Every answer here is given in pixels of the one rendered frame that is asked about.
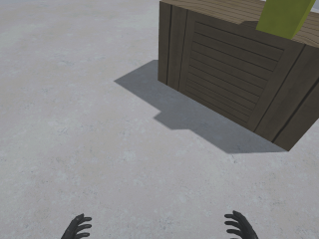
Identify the pedestal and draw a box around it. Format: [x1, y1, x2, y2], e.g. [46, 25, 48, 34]
[158, 0, 319, 151]

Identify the robot right hand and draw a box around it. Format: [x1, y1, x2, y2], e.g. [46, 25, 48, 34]
[224, 210, 259, 239]

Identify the carton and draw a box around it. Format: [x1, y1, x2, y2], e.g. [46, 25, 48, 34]
[256, 0, 316, 40]

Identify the robot left hand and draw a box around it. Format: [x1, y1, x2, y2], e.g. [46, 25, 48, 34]
[61, 213, 93, 239]

